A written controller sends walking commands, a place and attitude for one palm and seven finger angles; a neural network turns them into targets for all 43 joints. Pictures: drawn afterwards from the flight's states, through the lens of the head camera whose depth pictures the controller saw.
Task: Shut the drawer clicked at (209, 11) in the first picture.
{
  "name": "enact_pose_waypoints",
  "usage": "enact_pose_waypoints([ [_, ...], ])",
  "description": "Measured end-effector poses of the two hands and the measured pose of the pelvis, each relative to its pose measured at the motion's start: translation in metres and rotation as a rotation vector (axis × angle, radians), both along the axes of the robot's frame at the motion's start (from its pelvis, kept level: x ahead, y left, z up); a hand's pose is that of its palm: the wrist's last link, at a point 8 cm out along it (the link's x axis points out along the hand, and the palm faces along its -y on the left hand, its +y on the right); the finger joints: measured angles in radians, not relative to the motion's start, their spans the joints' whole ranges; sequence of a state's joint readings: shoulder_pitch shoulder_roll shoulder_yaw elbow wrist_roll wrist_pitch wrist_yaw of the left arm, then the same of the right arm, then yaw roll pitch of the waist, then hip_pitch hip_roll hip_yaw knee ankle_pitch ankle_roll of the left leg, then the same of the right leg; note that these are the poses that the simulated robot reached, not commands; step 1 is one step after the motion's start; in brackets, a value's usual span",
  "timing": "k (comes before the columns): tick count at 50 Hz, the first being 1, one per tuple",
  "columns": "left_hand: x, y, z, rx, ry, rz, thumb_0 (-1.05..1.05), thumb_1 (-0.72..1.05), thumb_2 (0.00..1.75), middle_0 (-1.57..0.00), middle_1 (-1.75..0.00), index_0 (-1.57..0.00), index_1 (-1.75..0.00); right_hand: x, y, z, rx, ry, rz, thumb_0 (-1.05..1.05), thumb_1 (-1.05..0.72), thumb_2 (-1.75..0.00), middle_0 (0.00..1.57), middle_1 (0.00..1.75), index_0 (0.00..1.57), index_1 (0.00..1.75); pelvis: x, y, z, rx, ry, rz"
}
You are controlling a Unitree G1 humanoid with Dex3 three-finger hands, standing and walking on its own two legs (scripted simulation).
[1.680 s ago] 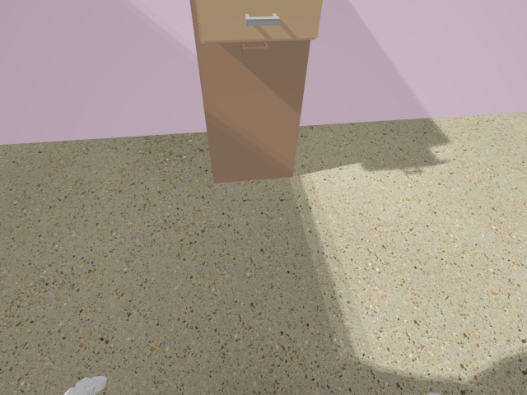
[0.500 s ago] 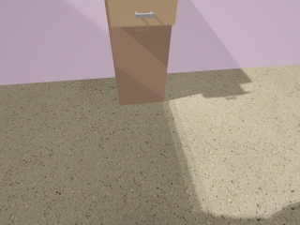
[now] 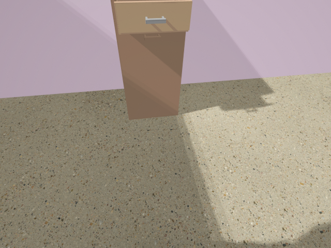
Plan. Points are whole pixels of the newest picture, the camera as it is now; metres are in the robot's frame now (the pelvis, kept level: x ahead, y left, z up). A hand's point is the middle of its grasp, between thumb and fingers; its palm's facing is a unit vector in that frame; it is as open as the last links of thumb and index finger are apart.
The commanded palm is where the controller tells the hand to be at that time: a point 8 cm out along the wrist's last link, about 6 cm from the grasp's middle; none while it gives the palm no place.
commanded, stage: walk to a spot facing it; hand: left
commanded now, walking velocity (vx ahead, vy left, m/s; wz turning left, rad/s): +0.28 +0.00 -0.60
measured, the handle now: (155, 19) +1.12 +0.13 +0.11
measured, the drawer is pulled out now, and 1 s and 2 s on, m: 0.16 0.16 0.16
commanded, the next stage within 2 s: none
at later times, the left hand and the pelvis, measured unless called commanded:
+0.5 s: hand out of the picture +0.12 +0.13 -0.16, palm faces -0.20 -0.96 -0.18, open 7.4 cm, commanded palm none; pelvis +0.12 -0.05 +0.00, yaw -15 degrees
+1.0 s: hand (137, 151) +0.49 +0.14 -0.17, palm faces -0.47 -0.87 -0.18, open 7.4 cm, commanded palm none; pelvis +0.33 +0.00 +0.00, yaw -33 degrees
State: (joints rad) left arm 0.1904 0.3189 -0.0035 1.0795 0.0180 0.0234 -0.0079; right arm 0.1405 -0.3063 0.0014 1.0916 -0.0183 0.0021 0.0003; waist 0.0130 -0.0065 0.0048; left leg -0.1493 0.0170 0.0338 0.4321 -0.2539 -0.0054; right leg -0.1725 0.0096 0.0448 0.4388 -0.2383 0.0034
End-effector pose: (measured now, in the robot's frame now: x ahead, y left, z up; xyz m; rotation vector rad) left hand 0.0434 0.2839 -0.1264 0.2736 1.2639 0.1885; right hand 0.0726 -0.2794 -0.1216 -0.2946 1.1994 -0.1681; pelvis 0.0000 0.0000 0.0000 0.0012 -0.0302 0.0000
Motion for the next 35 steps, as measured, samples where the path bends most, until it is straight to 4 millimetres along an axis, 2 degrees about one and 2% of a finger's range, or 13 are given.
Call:
enact_pose_waypoints([
  [7, -0.002, -0.03, -0.014, -0.066, 0.11, -0.037, 0.0, 0.91, 0.9, -0.2, -0.3, -0.19, -0.3, -0.029, 0.012, -0.02, 0.071, 0.032, -0.123, 0.0, -0.9, -0.9, 0.2, 0.3, 0.21, 0.3, 0.023, -0.007, -0.008, 0.016, 0.014, -0.096],
  [10, 0.015, -0.049, -0.015, -0.079, 0.132, -0.072, 0.0, 0.91, 0.9, -0.2, -0.3, -0.19, -0.3, -0.047, 0.008, -0.03, 0.095, 0.074, -0.19, 0.0, -0.9, -0.9, 0.21, 0.3, 0.21, 0.3, 0.036, -0.017, -0.011, 0.019, 0.012, -0.136],
  [13, 0.04, -0.068, -0.022, -0.08, 0.089, -0.099, 0.0, 0.91, 0.9, -0.2, -0.3, -0.2, -0.3, -0.062, -0.002, -0.046, 0.112, 0.144, -0.232, 0.0, -0.9, -0.9, 0.21, 0.3, 0.21, 0.3, 0.05, -0.032, -0.023, 0.01, 0.01, -0.157],
  [16, 0.054, -0.081, -0.023, -0.081, 0.052, -0.08, 0.0, 0.91, 0.9, -0.2, -0.3, -0.2, -0.3, -0.056, -0.009, -0.045, 0.116, 0.193, -0.243, 0.01, -0.9, -0.9, 0.2, 0.3, 0.2, 0.3, 0.063, -0.042, -0.022, -0.003, 0.006, -0.166],
  [19, 0.061, -0.093, -0.017, -0.091, 0.078, -0.089, 0.0, 0.91, 0.9, -0.2, -0.3, -0.2, -0.3, -0.026, -0.017, -0.032, 0.113, 0.141, -0.255, 0.01, -0.9, -0.9, 0.2, 0.3, 0.2, 0.3, 0.08, -0.047, -0.011, 0.0, 0.013, -0.197],
  [23, 0.074, -0.102, -0.01, -0.108, 0.144, -0.135, 0.0, 0.91, 0.9, -0.2, -0.3, -0.2, -0.3, 0.03, -0.024, -0.015, 0.106, 0.005, -0.282, 0.01, -0.9, -0.9, 0.2, 0.3, 0.2, 0.3, 0.104, -0.049, -0.001, 0.006, 0.031, -0.246],
  [26, 0.092, -0.104, -0.008, -0.117, 0.174, -0.157, 0.0, 0.91, 0.9, -0.2, -0.3, -0.2, -0.3, 0.073, -0.025, -0.006, 0.104, -0.08, -0.292, 0.01, -0.9, -0.9, 0.2, 0.3, 0.2, 0.3, 0.125, -0.047, 0.001, 0.002, 0.042, -0.276],
  [30, 0.125, -0.097, -0.011, -0.117, 0.181, -0.167, 0.0, 0.91, 0.9, -0.2, -0.3, -0.2, -0.3, 0.128, -0.02, -0.001, 0.102, -0.143, -0.283, 0.01, -0.9, -0.9, 0.2, 0.3, 0.2, 0.3, 0.159, -0.04, 0.0, -0.01, 0.048, -0.303],
  [35, 0.181, -0.077, -0.027, -0.116, 0.187, -0.172, 0.0, 0.91, 0.9, -0.2, -0.3, -0.2, -0.3, 0.202, -0.004, 0.0, 0.088, -0.204, -0.264, 0.01, -0.9, -0.9, 0.2, 0.3, 0.2, 0.3, 0.213, -0.026, -0.011, -0.023, 0.048, -0.34],
])
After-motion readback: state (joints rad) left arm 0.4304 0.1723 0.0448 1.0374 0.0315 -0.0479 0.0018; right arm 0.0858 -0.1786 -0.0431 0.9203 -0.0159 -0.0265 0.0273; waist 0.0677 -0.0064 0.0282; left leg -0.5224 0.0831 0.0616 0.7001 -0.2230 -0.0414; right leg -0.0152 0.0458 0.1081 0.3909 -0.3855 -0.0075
